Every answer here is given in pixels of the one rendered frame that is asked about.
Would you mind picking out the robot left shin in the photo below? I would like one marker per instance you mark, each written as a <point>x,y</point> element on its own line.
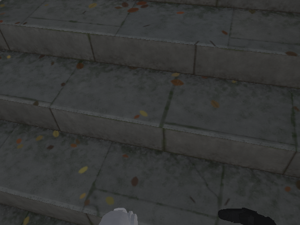
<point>119,208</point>

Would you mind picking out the robot right hand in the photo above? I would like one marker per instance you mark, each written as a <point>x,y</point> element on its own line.
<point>244,216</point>

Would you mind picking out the robot left thigh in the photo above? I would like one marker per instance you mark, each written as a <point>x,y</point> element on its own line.
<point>119,217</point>

